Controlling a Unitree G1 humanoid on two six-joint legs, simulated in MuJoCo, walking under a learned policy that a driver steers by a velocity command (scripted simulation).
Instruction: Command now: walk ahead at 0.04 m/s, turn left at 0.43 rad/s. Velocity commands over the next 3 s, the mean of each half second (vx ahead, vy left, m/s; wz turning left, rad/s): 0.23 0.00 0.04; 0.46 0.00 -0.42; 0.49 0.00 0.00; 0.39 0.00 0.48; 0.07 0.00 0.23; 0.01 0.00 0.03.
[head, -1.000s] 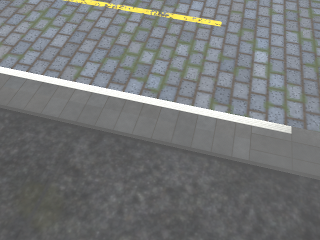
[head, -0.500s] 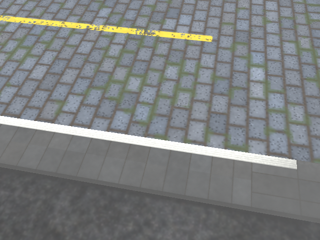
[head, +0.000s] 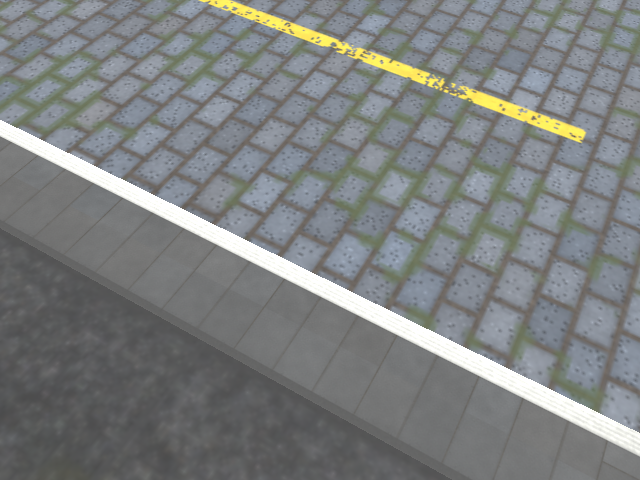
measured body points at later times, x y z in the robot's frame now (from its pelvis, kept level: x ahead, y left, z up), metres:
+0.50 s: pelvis +0.06 -0.04 +0.02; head +0.06 -0.06 +0.47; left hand -0.01 +0.21 -0.11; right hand +0.21 -0.28 -0.10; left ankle +0.12 +0.10 -0.67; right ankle +0.00 -0.12 -0.73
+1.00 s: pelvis +0.30 +0.00 +0.01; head +0.32 +0.01 +0.46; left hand +0.46 +0.23 -0.12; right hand +0.27 -0.27 -0.11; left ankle +0.28 +0.09 -0.73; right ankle +0.27 -0.14 -0.65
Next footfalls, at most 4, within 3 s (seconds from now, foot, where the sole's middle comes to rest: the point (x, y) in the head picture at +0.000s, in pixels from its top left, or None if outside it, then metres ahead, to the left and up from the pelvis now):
0.32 right None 0.04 -0.11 -0.77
0.76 left None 0.32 0.08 -0.77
1.26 right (404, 423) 0.56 -0.18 -0.77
1.78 left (335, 322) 0.80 -0.04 -0.77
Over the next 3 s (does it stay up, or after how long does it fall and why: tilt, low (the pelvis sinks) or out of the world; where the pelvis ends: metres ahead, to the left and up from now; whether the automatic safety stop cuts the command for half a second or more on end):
stays up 0.90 -0.14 -0.13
